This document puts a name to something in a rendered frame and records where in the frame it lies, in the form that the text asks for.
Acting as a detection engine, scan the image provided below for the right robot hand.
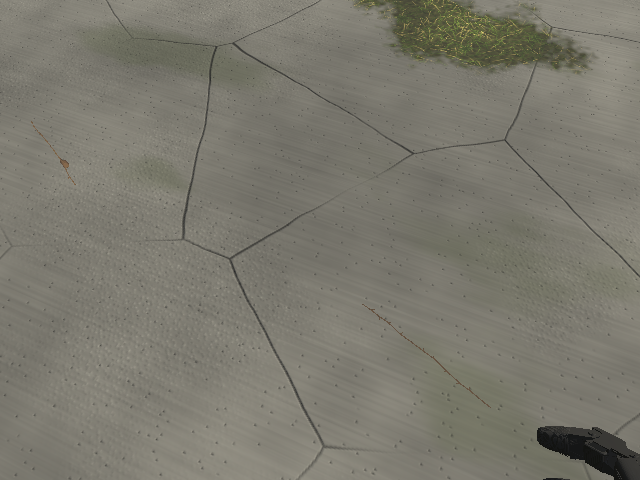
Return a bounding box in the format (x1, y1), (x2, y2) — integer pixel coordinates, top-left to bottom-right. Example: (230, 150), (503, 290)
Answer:
(537, 426), (640, 480)

